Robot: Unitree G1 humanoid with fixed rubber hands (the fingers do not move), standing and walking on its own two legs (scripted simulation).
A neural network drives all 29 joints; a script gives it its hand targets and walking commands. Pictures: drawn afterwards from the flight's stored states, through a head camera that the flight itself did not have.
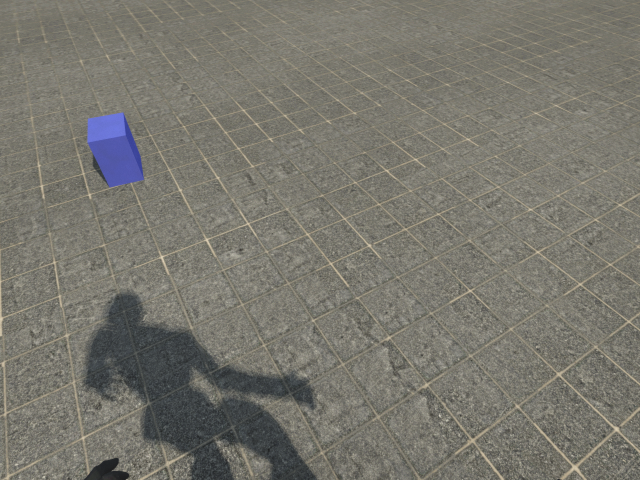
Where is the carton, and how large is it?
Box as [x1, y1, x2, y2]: [87, 113, 143, 186]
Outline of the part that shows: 123,113 117,113 88,119 87,142 109,186 143,179 140,156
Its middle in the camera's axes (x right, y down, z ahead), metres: -1.03 -0.45 +1.99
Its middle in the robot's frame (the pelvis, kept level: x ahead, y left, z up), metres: +1.73 +1.09 -0.65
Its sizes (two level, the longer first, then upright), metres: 0.234 0.168 0.264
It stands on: the floor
